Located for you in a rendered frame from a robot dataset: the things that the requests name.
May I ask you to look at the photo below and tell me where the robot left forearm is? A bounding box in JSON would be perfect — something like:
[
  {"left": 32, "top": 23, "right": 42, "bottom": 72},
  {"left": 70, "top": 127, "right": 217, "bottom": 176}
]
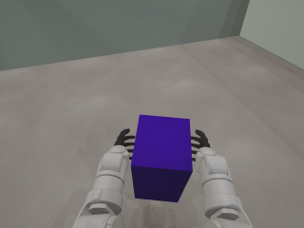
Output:
[{"left": 72, "top": 145, "right": 129, "bottom": 227}]

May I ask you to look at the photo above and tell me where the right robot hand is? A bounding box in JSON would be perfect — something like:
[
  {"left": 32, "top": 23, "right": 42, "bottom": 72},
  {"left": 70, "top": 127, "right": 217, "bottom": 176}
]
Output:
[{"left": 191, "top": 129, "right": 211, "bottom": 162}]

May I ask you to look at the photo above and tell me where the robot right upper arm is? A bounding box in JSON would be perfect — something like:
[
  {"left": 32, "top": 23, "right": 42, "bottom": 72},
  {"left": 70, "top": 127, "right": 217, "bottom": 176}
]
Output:
[{"left": 204, "top": 218, "right": 252, "bottom": 228}]

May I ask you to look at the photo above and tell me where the robot right forearm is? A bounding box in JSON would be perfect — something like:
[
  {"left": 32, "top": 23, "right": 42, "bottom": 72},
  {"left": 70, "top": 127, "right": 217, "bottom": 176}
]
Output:
[{"left": 195, "top": 147, "right": 254, "bottom": 228}]

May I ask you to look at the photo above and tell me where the left robot hand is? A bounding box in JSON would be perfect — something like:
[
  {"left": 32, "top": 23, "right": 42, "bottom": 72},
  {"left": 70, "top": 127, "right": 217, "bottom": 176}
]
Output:
[{"left": 114, "top": 128, "right": 136, "bottom": 160}]

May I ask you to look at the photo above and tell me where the robot left upper arm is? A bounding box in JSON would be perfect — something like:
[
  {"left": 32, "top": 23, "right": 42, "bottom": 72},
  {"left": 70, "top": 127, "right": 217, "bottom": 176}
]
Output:
[{"left": 72, "top": 213, "right": 123, "bottom": 228}]

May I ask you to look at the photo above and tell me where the carton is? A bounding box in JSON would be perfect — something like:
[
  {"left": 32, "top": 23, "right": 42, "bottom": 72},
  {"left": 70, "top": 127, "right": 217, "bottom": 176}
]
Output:
[{"left": 130, "top": 114, "right": 193, "bottom": 202}]

